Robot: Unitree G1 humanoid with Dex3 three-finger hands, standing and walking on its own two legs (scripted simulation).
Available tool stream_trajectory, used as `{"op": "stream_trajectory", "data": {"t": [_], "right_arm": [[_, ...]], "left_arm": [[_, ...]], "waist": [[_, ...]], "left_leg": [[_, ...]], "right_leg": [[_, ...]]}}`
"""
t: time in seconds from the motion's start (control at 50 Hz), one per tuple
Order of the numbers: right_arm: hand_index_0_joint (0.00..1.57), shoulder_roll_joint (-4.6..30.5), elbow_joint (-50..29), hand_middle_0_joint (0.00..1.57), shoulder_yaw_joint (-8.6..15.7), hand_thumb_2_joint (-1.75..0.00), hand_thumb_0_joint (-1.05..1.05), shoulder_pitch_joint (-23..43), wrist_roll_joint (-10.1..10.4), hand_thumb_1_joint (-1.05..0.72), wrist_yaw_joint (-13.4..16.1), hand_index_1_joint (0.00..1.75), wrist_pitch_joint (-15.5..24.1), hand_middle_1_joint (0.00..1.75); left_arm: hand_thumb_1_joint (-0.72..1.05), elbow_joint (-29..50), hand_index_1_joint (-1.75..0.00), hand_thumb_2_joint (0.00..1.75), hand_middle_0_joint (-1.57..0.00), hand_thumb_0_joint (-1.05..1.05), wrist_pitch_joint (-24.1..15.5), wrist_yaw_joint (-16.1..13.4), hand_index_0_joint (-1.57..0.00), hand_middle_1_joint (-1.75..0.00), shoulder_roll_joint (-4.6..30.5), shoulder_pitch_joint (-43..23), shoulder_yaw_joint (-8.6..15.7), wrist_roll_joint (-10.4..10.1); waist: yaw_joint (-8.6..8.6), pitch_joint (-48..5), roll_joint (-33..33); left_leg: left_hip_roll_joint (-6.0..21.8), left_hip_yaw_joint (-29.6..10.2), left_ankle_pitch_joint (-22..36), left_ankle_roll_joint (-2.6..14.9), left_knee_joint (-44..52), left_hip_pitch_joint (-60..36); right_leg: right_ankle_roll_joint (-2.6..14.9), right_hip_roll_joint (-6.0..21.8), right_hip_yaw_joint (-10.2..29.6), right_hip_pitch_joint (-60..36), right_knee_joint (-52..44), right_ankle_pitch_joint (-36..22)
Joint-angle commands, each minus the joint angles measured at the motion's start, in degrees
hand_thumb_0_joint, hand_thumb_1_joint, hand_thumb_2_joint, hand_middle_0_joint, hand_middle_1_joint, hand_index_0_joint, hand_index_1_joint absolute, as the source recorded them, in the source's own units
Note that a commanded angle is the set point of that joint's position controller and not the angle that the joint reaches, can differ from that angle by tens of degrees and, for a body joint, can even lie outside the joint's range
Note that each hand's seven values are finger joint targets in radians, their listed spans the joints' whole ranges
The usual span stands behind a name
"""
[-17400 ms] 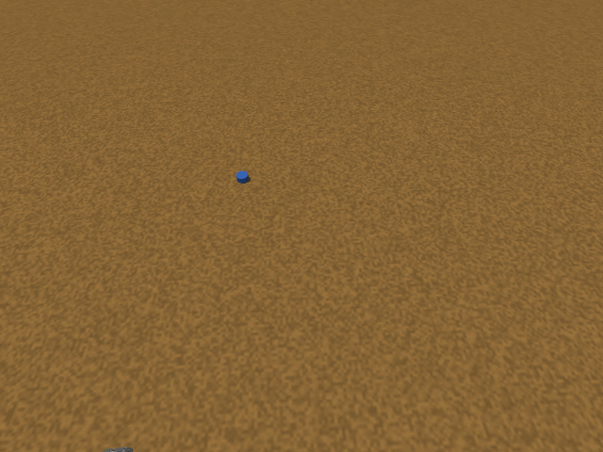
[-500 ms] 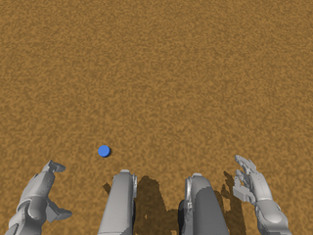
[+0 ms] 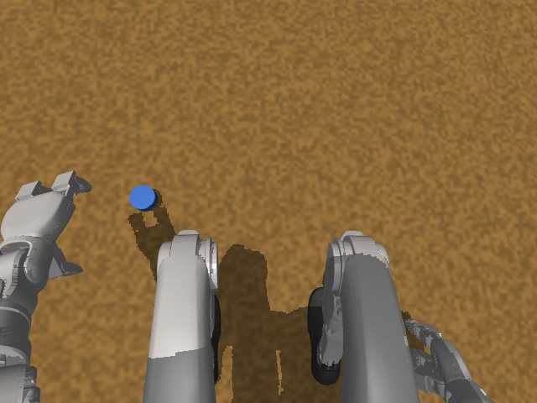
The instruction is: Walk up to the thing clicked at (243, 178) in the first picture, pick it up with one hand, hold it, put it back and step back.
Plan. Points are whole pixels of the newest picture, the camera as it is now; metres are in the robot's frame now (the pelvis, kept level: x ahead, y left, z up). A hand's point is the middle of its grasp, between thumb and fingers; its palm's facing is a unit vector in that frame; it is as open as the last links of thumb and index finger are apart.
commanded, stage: rise first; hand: left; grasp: from above
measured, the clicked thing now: (144, 198) +0.43 +0.30 -0.38
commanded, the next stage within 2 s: approach in 1.32 s
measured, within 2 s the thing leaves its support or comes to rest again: neither
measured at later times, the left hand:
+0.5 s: hand (87, 220) +0.35 +0.35 -0.22, palm faces -0.47 -0.10 -0.88, open 14.3 cm
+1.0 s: hand (102, 214) +0.37 +0.34 -0.25, palm faces -0.47 -0.11 -0.87, open 14.1 cm
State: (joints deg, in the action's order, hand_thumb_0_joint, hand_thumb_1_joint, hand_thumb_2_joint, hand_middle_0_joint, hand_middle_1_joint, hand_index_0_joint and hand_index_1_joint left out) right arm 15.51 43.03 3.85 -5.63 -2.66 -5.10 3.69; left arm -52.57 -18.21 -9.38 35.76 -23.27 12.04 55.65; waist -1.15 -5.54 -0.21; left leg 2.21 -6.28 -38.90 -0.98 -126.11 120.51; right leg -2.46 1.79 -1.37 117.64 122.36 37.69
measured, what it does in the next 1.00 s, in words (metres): lowers itself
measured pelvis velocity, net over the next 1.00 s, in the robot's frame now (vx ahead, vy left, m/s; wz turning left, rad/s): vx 0.01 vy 0.00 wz -0.02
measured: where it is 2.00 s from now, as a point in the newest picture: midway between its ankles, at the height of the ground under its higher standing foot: (265, 353)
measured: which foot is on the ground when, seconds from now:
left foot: down 0.00-1.00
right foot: down 0.00-1.00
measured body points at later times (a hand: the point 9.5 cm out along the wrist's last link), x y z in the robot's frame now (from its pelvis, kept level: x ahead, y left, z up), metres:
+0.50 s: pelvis +0.00 +0.00 -0.06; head +0.21 +0.07 +0.34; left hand +0.37 +0.35 -0.17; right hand +0.13 -0.27 -0.18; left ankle +0.08 +0.13 -0.36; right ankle +0.10 -0.14 -0.36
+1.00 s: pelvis +0.01 +0.00 -0.08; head +0.23 +0.06 +0.31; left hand +0.39 +0.34 -0.20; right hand +0.11 -0.28 -0.20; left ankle +0.08 +0.13 -0.36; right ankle +0.10 -0.14 -0.36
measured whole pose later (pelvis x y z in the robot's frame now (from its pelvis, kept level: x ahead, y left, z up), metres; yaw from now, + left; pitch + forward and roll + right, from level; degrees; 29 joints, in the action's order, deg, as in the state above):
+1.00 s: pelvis +0.01 +0.00 -0.08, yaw -1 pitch +32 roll -7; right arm 15.2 47.3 2.3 -3.2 -10.9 -8.6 2.2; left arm -78.1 -21.6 -26.9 41.1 -38.9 12.6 75.2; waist -6.8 -4.0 1.9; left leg 0.5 -8.5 -40.5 -1.7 -140.8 132.7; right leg -3.1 1.4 -1.3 129.0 136.5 39.7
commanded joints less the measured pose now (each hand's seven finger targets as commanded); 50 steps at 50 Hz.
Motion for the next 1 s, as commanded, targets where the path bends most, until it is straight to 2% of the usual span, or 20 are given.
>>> {"op": "stream_trajectory", "data": {"t": [0.0, 0.02, 0.04, 0.06, 0.1, 0.12, 0.14, 0.22, 0.26, 0.4, 0.44, 0.52, 0.56, 0.64, 0.66, 0.7, 0.82, 0.88, 0.9, 0.98], "right_arm": [[0.2, 12.5, -4.6, 0.2, 4.1, -0.89, 0.0, -5.8, -0.7, -0.87, 0.3, 0.3, 0.6, 0.3], [0.2, 12.4, -3.5, 0.2, 3.3, -0.9, 0.0, -5.8, -0.7, -0.88, 0.2, 0.3, 0.3, 0.3], [0.2, 13.0, -4.6, 0.2, 3.7, -0.9, 0.0, -5.2, -1.0, -0.88, 0.1, 0.3, 0.4, 0.3], [0.2, 13.0, -2.6, 0.2, 3.4, -0.9, 0.0, -6.5, -1.3, -0.88, 0.0, 0.3, -0.1, 0.3], [0.2, 12.8, -2.6, 0.2, 3.0, -0.9, 0.0, -6.5, -1.9, -0.88, -0.4, 0.3, -0.6, 0.3], [0.2, 12.8, -2.5, 0.2, 3.3, -0.9, 0.0, -6.6, -2.2, -0.88, -0.6, 0.3, -0.9, 0.3], [0.2, 12.7, -2.1, 0.2, 2.7, -0.9, 0.0, -6.2, -2.3, -0.88, -0.6, 0.3, -1.1, 0.3], [0.2, 13.5, -1.6, 0.2, 3.5, -0.9, 0.0, -6.4, -3.3, -0.88, -1.2, 0.3, -1.4, 0.3], [0.2, 13.3, -1.3, 0.2, 3.3, -0.9, 0.0, -6.1, -3.6, -0.88, -1.3, 0.3, -1.6, 0.3], [0.2, 13.5, 0.3, 0.2, 3.5, -0.9, 0.0, -6.2, -4.9, -0.89, -1.8, 0.3, -1.8, 0.3], [0.2, 12.8, 0.7, 0.2, 2.8, -0.9, 0.0, -6.2, -5.3, -0.89, -1.9, 0.3, -2.0, 0.3], [0.2, 13.0, 0.8, 0.2, 3.2, -0.9, 0.0, -5.2, -5.9, -0.89, -2.0, 0.3, -1.8, 0.3], [0.2, 13.2, 0.6, 0.2, 3.2, -0.9, 0.0, -4.5, -6.2, -0.89, -2.1, 0.3, -1.5, 0.3], [0.2, 13.0, 1.4, 0.2, 2.9, -0.9, 0.0, -5.9, -7.1, -0.89, -2.3, 0.3, -1.3, 0.3], [0.2, 12.8, 2.5, 0.2, 2.6, -0.9, 0.0, -6.5, -7.2, -0.89, -2.3, 0.3, -1.4, 0.3], [0.2, 13.0, 1.8, 0.2, 3.0, -0.9, 0.0, -5.9, -7.4, -0.89, -2.4, 0.3, -1.1, 0.3], [0.2, 13.4, 2.2, 0.2, 2.9, -0.9, 0.0, -6.1, -7.8, -0.89, -2.6, 0.3, -1.1, 0.3], [0.2, 12.9, 2.1, 0.2, 2.7, -0.9, 0.0, -6.0, -8.1, -0.89, -2.8, 0.3, -1.1, 0.3], [0.2, 13.4, 2.6, 0.2, 2.9, -0.9, 0.0, -6.2, -8.1, -0.89, -2.7, 0.3, -1.3, 0.3], [0.2, 13.2, 2.4, 0.2, 2.3, -0.9, 0.0, -5.4, -8.6, -0.89, -2.9, 0.3, -1.2, 0.3]], "left_arm": [[-0.55, 8.5, -0.98, 1.04, -0.05, 0.0, -3.2, -4.8, -0.05, -0.97, 18.2, -15.1, 3.4, 2.1], [-0.55, 0.3, -0.97, 1.04, -0.06, 0.0, -2.8, -5.6, -0.05, -0.96, 19.3, -11.6, 4.0, 3.5], [-0.54, 5.0, -0.96, 1.04, -0.06, 0.0, -3.8, -6.2, -0.05, -0.96, 19.0, -16.4, 3.1, 3.8], [-0.54, -1.5, -0.97, 1.04, -0.06, 0.0, -3.4, -6.9, -0.05, -0.96, 19.8, -13.2, 3.6, 5.5], [-0.55, -3.2, -0.95, 1.04, -0.06, 0.0, -3.5, -8.4, -0.05, -0.94, 19.8, -13.6, 3.9, 7.2], [-0.54, 0.6, -0.95, 1.03, -0.06, 0.0, -4.0, -9.0, -0.05, -0.94, 20.2, -17.8, 3.0, 7.8], [-0.54, -6.5, -0.96, 1.04, -0.06, 0.0, -3.3, -9.6, -0.05, -0.94, 20.3, -14.2, 3.7, 8.9], [-0.54, -3.6, -0.94, 1.03, -0.06, 0.0, -4.0, -11.5, -0.05, -0.93, 21.0, -21.0, 2.7, 11.2], [-0.55, -8.3, -0.94, 1.04, -0.06, 0.0, -3.6, -12.3, -0.05, -0.93, 20.3, -19.8, 2.2, 12.5], [-0.54, -9.0, -0.94, 1.02, -0.08, 0.0, -4.2, -15.1, -0.06, -0.93, 20.7, -24.6, 1.5, 15.9], [-0.55, -13.0, -0.95, 1.03, -0.07, 0.0, -4.0, -16.1, -0.05, -0.94, 22.0, -23.2, 2.8, 17.1], [-0.55, -13.1, -0.95, 1.02, -0.07, 0.0, -4.7, -17.6, -0.06, -0.94, 20.7, -26.9, 1.3, 17.6], [-0.54, -13.4, -0.96, 1.01, -0.07, 0.0, -4.5, -18.4, -0.06, -0.96, 21.8, -27.1, 2.2, 17.7], [-0.54, -16.3, -0.97, 1.01, -0.07, 0.0, -3.7, -19.7, -0.07, -0.96, 20.9, -27.2, 1.7, 18.4], [-0.53, -18.4, -0.97, 1.01, -0.07, 0.0, -3.5, -19.9, -0.06, -0.97, 22.5, -26.4, 3.1, 18.3], [-0.54, -17.2, -0.97, 1.01, -0.07, 0.0, -3.4, -19.9, -0.06, -0.97, 21.1, -27.6, 1.8, 18.2], [-0.53, -19.1, -0.98, 1.0, -0.07, 0.0, -2.7, -20.1, -0.07, -0.98, 23.0, -26.3, 3.3, 18.4], [-0.53, -19.3, -0.98, 1.0, -0.08, 0.0, -2.8, -19.7, -0.07, -0.98, 21.6, -27.3, 2.1, 18.2], [-0.52, -19.3, -0.98, 1.0, -0.07, 0.0, -3.0, -19.8, -0.07, -0.98, 23.2, -27.1, 3.6, 18.1], [-0.51, -20.3, -0.97, 0.99, -0.09, 0.0, -3.9, -20.1, -0.09, -0.97, 22.7, -28.1, 2.9, 18.4]], "waist": [[0.01, -36.1, -7.8], [-0.01, -33.4, -7.2], [-0.39, -34.1, -8.5], [-0.75, -32.3, -8.4], [-0.4, -32.7, -8.6], [-0.23, -34.5, -10.7], [-0.57, -32.2, -8.8], [-1.34, -34.5, -12.2], [-1.8, -32.0, -9.7], [-2.6, -35.0, -12.9], [-2.77, -34.5, -10.7], [-3.5, -32.9, -9.7], [-2.9, -34.2, -11.2], [-4.25, -35.0, -9.6], [-4.22, -34.9, -9.1], [-4.09, -34.4, -10.5], [-3.74, -35.9, -11.9], [-4.57, -34.1, -10.1], [-4.43, -34.8, -9.8], [-4.64, -34.1, -9.7]], "left_leg": [[-2.1, 3.7, 1.5, 2.34, 15.3, -25.1], [-2.1, 3.3, 0.2, 2.36, 14.9, -23.9], [-2.1, 3.2, 1.2, 2.24, 14.4, -24.4], [-2.3, 3.4, 1.0, 2.28, 13.7, -23.2], [-2.3, 2.9, 2.1, 2.14, 13.3, -23.3], [-2.5, 3.6, 3.4, 2.07, 12.6, -24.4], [-2.4, 3.2, 2.3, 2.09, 12.4, -23.3], [-2.6, 3.3, 4.3, 1.86, 10.6, -23.8], [-2.7, 3.5, 3.3, 2.12, 9.9, -22.0], [-2.8, 3.6, 6.6, 1.96, 7.4, -23.3], [-2.9, 3.9, 7.0, 2.16, 6.1, -21.6], [-3.3, 4.8, 4.6, 2.44, 4.9, -18.2], [-3.2, 4.9, 5.4, 2.32, 4.5, -19.7], [-3.4, 5.3, 8.8, 2.5, 2.4, -18.6], [-3.3, 5.1, 8.4, 2.63, 2.3, -17.8], [-3.3, 5.1, 7.8, 2.51, 2.7, -18.3], [-3.3, 5.0, 8.3, 2.37, 2.1, -18.6], [-3.5, 5.3, 8.9, 2.62, 0.8, -16.8], [-3.5, 5.4, 8.6, 2.72, 0.7, -16.1], [-3.7, 5.4, 7.2, 2.71, 0.4, -15.1]], "right_leg": [[3.97, -2.5, -4.9, -13.9, -11.8, -1.2], [4.05, -2.6, -5.1, -12.1, -11.1, -0.3], [4.11, -2.5, -5.3, -11.2, -10.4, -1.4], [4.13, -2.5, -5.3, -10.7, -10.0, -1.2], [4.14, -2.3, -5.8, -9.2, -8.4, -2.1], [4.32, -2.3, -5.6, -9.8, -8.3, -3.0], [4.33, -2.4, -5.9, -8.1, -8.0, -1.9], [4.32, -2.2, -6.2, -6.7, -5.8, -3.9], [4.28, -2.3, -6.3, -5.8, -6.0, -3.0], [3.97, -2.2, -6.7, -4.2, -2.7, -5.5], [4.02, -2.4, -6.7, -4.4, -2.5, -5.8], [4.02, -2.4, -6.2, -3.8, -2.9, -3.5], [3.96, -2.3, -6.4, -3.1, -1.7, -3.9], [3.68, -2.5, -6.3, -5.1, -1.0, -7.6], [3.64, -2.4, -6.4, -4.9, -0.7, -7.2], [3.82, -2.3, -6.5, -4.0, -0.1, -6.6], [3.89, -2.5, -6.7, -3.8, 1.2, -7.1], [3.86, -2.6, -6.4, -4.2, 0.7, -8.1], [3.82, -2.5, -6.1, -5.0, 0.5, -7.9], [3.92, -2.7, -6.2, -4.4, 0.6, -6.5]]}}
